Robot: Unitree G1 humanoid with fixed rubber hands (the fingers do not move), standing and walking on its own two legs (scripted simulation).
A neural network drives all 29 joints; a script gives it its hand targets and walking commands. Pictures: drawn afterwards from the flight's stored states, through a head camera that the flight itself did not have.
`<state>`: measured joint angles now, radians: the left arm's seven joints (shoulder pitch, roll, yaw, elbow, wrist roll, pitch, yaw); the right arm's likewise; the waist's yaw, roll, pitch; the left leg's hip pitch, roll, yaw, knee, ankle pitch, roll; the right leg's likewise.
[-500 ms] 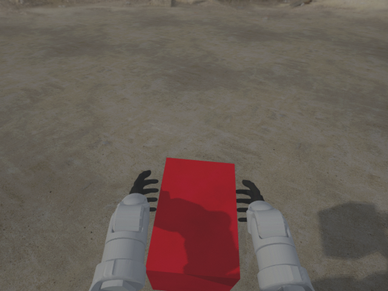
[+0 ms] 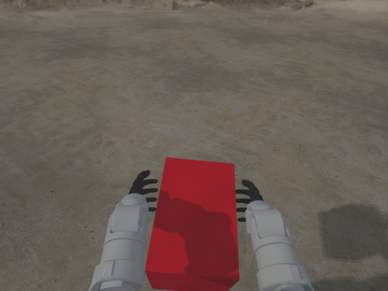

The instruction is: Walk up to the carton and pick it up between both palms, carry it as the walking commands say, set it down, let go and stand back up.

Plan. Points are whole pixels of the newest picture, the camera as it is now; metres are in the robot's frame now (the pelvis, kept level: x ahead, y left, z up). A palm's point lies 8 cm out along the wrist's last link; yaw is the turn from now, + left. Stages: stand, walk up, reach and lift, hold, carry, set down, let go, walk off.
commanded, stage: hold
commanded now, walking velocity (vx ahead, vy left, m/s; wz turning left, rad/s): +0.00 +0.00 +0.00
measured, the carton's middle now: (194, 224) +0.32 +0.01 -0.04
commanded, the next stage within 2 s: carry in 0.38 s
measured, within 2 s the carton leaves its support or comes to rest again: neither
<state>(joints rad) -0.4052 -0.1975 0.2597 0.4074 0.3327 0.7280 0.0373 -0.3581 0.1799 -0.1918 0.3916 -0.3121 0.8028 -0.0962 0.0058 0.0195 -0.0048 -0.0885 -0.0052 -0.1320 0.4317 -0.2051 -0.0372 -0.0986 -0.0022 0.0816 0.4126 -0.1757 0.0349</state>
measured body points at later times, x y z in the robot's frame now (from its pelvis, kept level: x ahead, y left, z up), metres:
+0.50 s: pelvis +0.01 +0.00 -0.01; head -0.05 +0.00 +0.44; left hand +0.32 +0.13 +0.06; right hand +0.31 -0.13 +0.04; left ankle +0.03 +0.15 -0.74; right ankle +0.04 -0.14 -0.74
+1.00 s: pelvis +0.18 -0.01 +0.00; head +0.14 -0.02 +0.45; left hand +0.50 +0.10 +0.10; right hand +0.47 -0.16 +0.08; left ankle +0.11 +0.10 -0.74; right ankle +0.13 -0.11 -0.73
